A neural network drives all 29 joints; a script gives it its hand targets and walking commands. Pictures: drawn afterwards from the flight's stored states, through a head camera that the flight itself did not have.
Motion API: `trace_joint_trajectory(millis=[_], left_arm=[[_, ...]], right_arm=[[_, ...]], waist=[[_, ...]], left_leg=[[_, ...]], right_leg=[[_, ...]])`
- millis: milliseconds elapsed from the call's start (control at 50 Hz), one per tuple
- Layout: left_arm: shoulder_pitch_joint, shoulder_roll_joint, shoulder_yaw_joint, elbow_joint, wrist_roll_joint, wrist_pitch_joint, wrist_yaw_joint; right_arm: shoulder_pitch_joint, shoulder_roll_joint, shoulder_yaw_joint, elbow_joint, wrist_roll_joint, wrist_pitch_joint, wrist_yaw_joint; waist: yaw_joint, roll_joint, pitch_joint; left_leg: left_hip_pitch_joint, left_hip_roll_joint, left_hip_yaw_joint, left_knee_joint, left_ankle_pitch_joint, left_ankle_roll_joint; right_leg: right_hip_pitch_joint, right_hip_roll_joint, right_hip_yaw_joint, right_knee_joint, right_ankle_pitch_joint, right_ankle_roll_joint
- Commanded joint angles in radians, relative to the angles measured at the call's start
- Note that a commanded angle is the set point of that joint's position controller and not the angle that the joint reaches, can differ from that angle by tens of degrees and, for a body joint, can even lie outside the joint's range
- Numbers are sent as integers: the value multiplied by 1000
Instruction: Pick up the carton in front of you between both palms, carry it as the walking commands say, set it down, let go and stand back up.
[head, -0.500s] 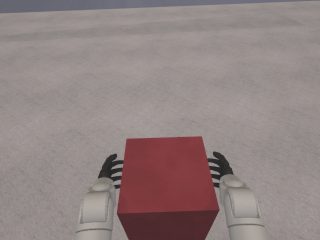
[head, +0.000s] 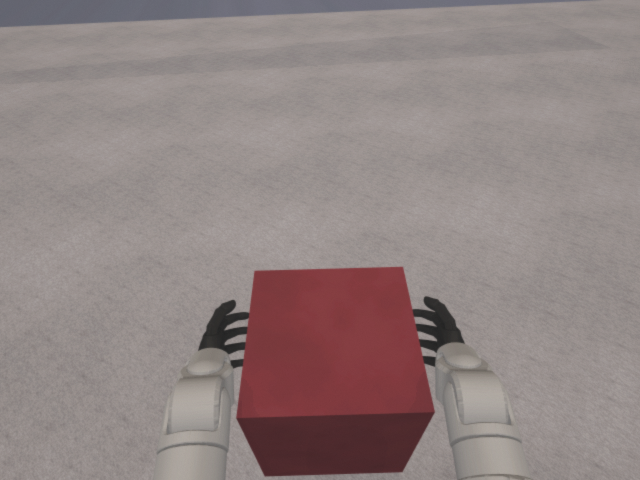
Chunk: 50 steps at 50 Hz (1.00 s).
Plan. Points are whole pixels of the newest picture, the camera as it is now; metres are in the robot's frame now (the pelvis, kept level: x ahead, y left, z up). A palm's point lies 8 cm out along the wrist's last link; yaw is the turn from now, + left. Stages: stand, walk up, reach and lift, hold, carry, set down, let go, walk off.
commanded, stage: carry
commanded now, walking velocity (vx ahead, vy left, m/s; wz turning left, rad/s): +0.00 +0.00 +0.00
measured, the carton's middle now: (331, 375) +0.31 +0.00 -0.05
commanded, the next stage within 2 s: hold in 0.68 s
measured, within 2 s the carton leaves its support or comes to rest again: neither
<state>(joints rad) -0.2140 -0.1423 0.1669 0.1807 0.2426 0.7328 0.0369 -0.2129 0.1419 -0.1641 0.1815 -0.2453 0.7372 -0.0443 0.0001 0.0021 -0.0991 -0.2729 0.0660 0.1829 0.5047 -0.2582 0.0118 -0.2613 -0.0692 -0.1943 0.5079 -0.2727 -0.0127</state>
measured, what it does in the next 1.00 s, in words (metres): stands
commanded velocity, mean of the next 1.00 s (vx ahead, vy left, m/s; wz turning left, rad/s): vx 0.00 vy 0.00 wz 0.00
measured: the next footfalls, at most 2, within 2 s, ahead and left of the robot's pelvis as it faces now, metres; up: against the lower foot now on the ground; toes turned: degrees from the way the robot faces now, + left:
none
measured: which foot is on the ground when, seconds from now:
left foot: down 0.00-1.00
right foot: down 0.00-1.00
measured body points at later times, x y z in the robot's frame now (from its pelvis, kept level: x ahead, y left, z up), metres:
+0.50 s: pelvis -0.01 -0.01 +0.00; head -0.03 -0.01 +0.45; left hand +0.29 +0.14 +0.03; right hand +0.29 -0.16 +0.03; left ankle +0.00 +0.11 -0.74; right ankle +0.00 -0.10 -0.74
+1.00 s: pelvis -0.03 +0.00 +0.01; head -0.07 +0.00 +0.45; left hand +0.27 +0.14 +0.04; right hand +0.26 -0.16 +0.04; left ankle +0.01 +0.12 -0.74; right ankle +0.00 -0.11 -0.74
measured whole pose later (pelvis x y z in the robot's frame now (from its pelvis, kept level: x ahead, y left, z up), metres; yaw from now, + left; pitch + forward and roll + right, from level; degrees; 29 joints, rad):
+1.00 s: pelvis -0.03 +0.00 +0.01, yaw -2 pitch -8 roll +0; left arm -0.25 -0.15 0.21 0.24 0.28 0.73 0.01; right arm -0.25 0.15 -0.20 0.23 -0.28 0.74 -0.01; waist 0.00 0.00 0.04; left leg -0.08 0.01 -0.01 0.39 -0.18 -0.01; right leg -0.07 0.01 -0.03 0.40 -0.19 -0.02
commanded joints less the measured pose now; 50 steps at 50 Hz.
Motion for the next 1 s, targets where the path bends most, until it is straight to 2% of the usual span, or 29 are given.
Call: trace_joint_trajectory(millis=[0,660,680,700,720,780,840,980], left_arm=[[-447,-924,-552,-66,-262,-40,-247],[-441,-923,-546,-58,-260,-36,-249],[-350,-938,-512,-81,-239,-32,-260],[-340,-908,-510,-105,-238,-45,-252],[-373,-906,-512,-115,-224,-45,-255],[-382,-882,-499,-101,-227,-51,-253],[-421,-894,-492,-58,-216,-49,-255],[-489,-940,-450,33,-205,-47,-280]], right_arm=[[-464,921,559,-79,271,-45,255],[-458,920,560,-76,270,-41,254],[-370,942,529,-87,260,-38,263],[-366,893,527,-116,240,-49,255],[-374,896,514,-112,229,-49,254],[-380,884,503,-93,224,-55,242],[-445,897,505,-70,228,-53,252],[-514,935,471,11,221,-47,285]], waist=[[0,-1,-228],[0,-3,-237],[2,-20,-155],[10,-13,-218],[-4,-16,-196],[-2,-26,-170],[2,-15,-119],[2,-12,-66]], left_leg=[[84,108,-112,-69,218,3],[72,109,-111,-69,179,-5],[218,-157,-252,-109,400,20],[218,-136,-272,-127,389,27],[207,-138,-274,-131,408,17],[208,-153,-269,-140,380,6],[223,-152,-267,-160,227,11],[200,-141,-268,-172,88,18]], right_leg=[[72,-108,112,-75,210,0],[58,-107,120,-86,199,-10],[224,132,281,-126,480,-17],[305,116,311,-124,507,-19],[316,124,304,-123,508,-10],[360,130,303,-149,479,0],[283,133,289,-166,288,5],[235,125,286,-184,125,-3]])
